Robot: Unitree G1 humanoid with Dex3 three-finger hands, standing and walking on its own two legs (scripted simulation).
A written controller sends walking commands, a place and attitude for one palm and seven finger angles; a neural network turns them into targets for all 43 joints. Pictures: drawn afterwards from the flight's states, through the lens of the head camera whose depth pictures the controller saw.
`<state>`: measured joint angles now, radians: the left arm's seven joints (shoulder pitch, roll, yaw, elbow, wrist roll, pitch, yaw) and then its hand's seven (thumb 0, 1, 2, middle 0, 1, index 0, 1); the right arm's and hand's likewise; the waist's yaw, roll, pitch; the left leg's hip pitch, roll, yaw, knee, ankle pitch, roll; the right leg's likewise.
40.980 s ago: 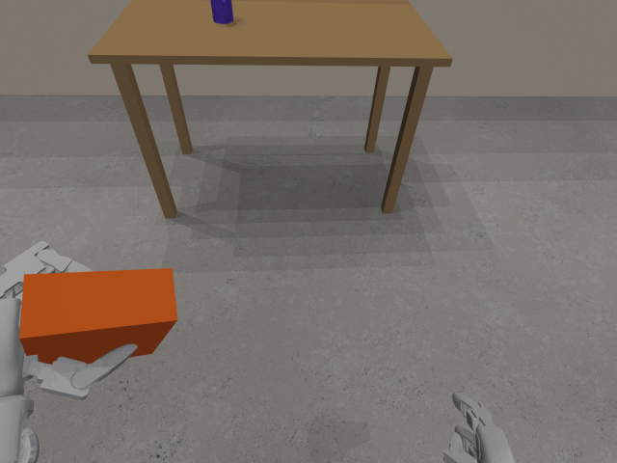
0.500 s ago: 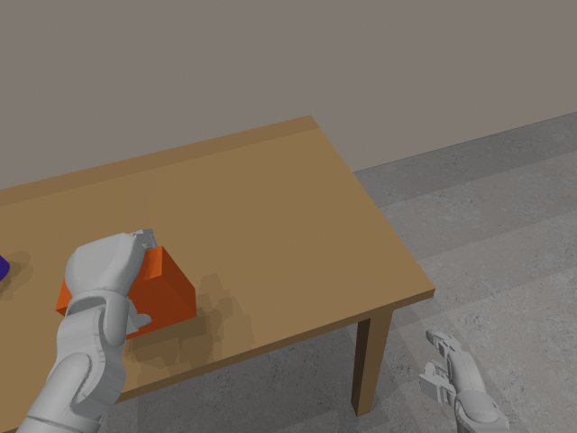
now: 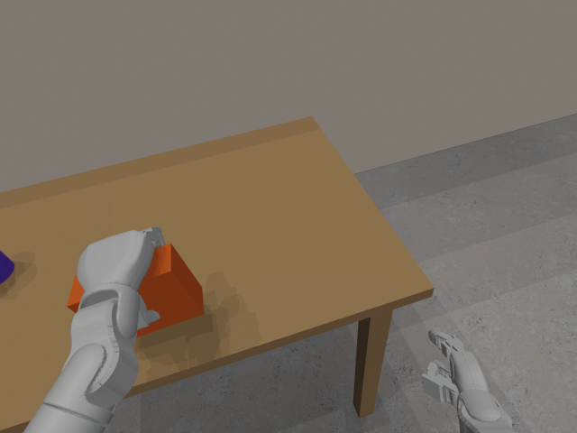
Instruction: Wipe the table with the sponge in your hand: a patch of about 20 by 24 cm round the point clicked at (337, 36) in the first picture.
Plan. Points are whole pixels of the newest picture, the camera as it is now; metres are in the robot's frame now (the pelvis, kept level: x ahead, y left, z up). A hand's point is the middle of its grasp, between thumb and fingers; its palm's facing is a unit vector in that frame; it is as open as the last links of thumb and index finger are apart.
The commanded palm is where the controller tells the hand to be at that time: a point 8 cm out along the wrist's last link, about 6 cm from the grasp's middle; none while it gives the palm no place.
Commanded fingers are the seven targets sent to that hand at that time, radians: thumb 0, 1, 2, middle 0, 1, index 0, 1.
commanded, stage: move the sponge above the wiping area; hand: left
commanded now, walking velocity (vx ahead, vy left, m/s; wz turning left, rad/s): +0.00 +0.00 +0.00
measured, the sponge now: (148, 302) +0.26 +0.26 +0.06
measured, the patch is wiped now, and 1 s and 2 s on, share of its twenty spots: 0.00 0.00 0.00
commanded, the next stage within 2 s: lower the sponge onto the table in 0.52 s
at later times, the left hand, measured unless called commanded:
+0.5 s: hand (143, 286) +0.26 +0.25 +0.10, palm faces +0.00 -0.11 -0.99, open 9.6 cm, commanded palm +0.23 +0.25 +0.18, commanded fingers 0.00 0.10 1.30 -1.20 -1.60 -1.20 -1.60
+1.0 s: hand (138, 281) +0.26 +0.25 +0.11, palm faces +0.05 -0.10 -0.99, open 9.6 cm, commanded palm +0.23 +0.25 +0.17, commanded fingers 0.00 0.10 1.30 -1.20 -1.60 -1.20 -1.60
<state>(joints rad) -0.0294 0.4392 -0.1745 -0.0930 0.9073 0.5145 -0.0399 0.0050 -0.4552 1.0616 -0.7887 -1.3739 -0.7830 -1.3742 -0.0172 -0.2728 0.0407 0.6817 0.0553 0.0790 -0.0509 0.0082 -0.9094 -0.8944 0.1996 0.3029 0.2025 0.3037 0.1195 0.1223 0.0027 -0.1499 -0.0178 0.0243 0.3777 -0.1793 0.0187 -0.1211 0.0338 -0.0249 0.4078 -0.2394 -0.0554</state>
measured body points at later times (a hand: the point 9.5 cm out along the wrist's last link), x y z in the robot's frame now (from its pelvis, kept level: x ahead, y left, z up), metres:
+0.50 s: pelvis +0.00 -0.01 +0.00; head -0.01 -0.06 +0.45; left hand +0.25 +0.25 +0.15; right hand +0.26 -0.21 -0.08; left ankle +0.02 +0.11 -0.74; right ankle -0.01 -0.08 -0.74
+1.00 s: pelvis +0.00 +0.00 +0.00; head -0.02 -0.06 +0.45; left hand +0.25 +0.25 +0.16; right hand +0.25 -0.20 -0.08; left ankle +0.02 +0.11 -0.74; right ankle -0.01 -0.08 -0.74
